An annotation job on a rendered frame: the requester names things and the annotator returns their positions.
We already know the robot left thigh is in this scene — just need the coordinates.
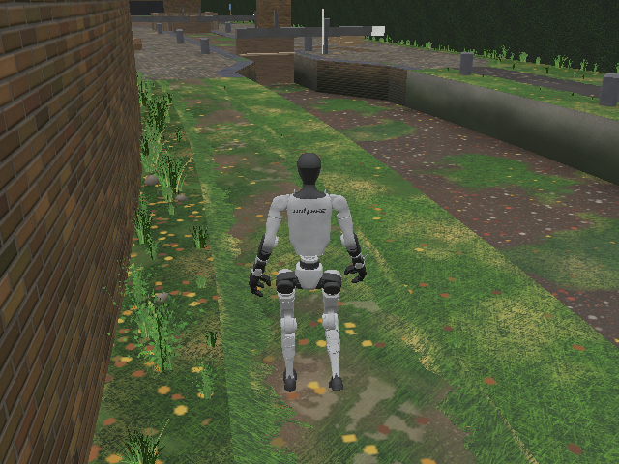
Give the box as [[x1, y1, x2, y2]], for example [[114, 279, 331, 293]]
[[276, 269, 297, 334]]

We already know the robot left shin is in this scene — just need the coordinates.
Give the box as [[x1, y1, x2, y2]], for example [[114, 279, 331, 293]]
[[280, 318, 295, 379]]

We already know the robot left upper arm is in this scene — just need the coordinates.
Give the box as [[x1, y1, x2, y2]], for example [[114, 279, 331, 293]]
[[263, 194, 289, 249]]

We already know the right robot hand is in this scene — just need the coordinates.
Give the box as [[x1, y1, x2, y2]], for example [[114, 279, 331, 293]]
[[344, 265, 367, 283]]

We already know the robot right forearm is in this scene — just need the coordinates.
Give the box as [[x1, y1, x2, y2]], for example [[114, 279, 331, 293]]
[[346, 232, 365, 269]]

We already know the left robot hand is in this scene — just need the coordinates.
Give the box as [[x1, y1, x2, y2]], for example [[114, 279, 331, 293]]
[[249, 273, 271, 297]]

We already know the robot left forearm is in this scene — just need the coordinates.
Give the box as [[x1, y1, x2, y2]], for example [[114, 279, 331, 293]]
[[251, 234, 272, 276]]

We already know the robot right upper arm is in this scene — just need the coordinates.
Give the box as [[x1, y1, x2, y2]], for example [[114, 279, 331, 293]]
[[330, 194, 356, 247]]

